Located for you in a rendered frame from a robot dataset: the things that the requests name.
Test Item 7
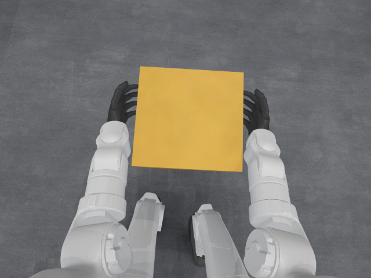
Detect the robot right upper arm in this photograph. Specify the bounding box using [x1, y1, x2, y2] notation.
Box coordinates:
[243, 226, 338, 278]

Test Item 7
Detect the left robot forearm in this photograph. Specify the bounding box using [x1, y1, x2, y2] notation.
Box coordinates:
[60, 121, 131, 262]

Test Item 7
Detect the left robot hand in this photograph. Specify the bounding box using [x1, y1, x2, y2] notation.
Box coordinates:
[107, 81, 139, 124]

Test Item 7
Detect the left robot shin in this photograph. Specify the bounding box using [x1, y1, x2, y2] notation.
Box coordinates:
[135, 192, 160, 209]

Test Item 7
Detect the robot left upper arm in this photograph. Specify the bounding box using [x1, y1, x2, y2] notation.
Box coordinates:
[29, 221, 132, 278]

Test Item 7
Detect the robot left thigh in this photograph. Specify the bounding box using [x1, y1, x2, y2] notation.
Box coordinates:
[116, 198, 165, 278]

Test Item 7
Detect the right robot forearm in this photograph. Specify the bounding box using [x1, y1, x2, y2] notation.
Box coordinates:
[243, 129, 316, 261]

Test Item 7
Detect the carton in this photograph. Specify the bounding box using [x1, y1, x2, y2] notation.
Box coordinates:
[132, 66, 243, 172]

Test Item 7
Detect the right robot hand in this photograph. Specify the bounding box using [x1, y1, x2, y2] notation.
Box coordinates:
[243, 89, 270, 136]

